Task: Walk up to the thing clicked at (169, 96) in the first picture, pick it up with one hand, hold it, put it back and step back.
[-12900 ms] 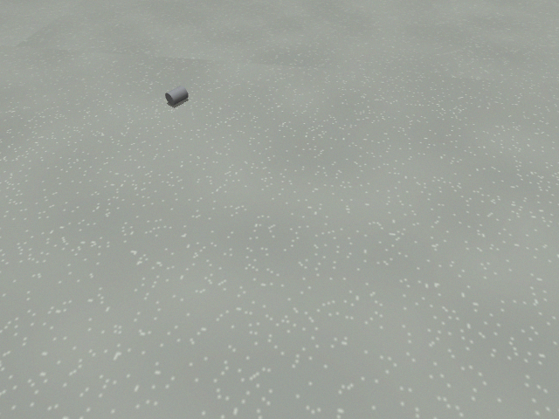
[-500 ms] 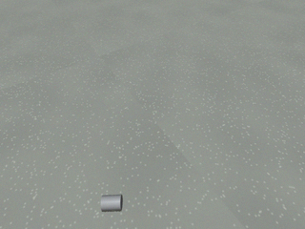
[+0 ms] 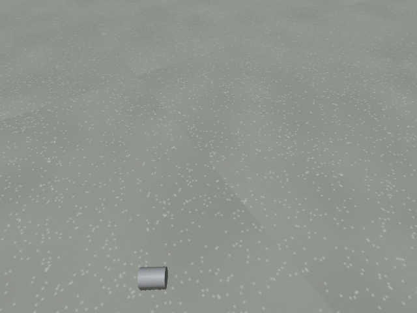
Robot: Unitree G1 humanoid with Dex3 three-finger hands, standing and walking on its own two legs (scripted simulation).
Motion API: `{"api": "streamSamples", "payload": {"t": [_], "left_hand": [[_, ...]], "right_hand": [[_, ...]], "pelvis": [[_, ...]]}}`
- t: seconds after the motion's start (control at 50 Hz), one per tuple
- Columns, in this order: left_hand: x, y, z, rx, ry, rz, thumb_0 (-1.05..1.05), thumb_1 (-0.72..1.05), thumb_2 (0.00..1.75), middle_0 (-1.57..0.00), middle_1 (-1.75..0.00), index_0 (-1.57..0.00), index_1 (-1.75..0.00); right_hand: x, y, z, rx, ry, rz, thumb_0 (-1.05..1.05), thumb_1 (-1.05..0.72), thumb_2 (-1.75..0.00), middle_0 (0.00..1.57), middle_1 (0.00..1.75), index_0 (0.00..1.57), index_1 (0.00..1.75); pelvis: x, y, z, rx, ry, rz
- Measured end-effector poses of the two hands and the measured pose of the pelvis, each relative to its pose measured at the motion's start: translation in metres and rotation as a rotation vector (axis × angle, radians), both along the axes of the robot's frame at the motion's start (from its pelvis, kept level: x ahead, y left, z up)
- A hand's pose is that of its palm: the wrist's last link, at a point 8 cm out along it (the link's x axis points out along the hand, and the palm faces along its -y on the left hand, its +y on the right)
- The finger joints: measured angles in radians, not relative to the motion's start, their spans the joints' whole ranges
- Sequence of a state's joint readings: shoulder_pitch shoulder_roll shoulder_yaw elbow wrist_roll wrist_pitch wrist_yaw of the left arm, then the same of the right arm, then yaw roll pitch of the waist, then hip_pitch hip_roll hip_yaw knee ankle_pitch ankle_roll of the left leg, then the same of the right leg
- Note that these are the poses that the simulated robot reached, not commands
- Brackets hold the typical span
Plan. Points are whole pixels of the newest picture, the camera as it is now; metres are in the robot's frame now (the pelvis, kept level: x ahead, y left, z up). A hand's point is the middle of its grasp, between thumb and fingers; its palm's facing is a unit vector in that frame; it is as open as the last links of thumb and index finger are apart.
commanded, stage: stand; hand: left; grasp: from above
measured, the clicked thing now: (153, 277) +0.40 +0.28 -0.74
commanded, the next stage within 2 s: rise first in 0.78 s
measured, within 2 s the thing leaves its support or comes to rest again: neither
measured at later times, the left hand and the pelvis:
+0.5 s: hand out of the picture +0.07 +0.25 -0.16, palm faces -0.03 -0.94 -0.34, open 7.4 cm; pelvis +0.00 +0.00 +0.00, yaw +0 degrees
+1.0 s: hand out of the picture +0.10 +0.25 -0.16, palm faces +0.04 -0.94 -0.33, open 7.7 cm; pelvis -0.01 +0.00 -0.01, yaw +1 degrees
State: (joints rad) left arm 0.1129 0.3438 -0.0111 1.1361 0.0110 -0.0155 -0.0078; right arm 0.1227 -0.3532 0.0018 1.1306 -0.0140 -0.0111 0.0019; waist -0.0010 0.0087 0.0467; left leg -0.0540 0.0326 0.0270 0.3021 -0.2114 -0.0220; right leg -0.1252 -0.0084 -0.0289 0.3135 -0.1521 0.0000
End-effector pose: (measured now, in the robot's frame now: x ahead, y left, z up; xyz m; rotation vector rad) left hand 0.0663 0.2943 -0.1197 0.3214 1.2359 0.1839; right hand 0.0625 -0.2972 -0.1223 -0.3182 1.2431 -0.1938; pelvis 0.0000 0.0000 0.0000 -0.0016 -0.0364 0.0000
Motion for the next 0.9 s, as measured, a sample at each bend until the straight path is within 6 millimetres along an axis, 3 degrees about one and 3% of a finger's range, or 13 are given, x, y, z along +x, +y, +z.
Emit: {"api": "streamSamples", "payload": {"t": [0.9], "left_hand": [[-0.006, 0.003, 0.0, 0.004, 0.007, 0.007, 0.01, 0.9, 0.9, -0.2, -0.3, -0.2, -0.3]], "right_hand": [[-0.006, 0.002, -0.001, 0.002, 0.013, 0.004, 0.01, -0.91, -0.89, 0.21, 0.3, 0.21, 0.3]], "pelvis": [[-0.001, 0.001, 0.0, 0.001, 0.001, 0.003]]}}
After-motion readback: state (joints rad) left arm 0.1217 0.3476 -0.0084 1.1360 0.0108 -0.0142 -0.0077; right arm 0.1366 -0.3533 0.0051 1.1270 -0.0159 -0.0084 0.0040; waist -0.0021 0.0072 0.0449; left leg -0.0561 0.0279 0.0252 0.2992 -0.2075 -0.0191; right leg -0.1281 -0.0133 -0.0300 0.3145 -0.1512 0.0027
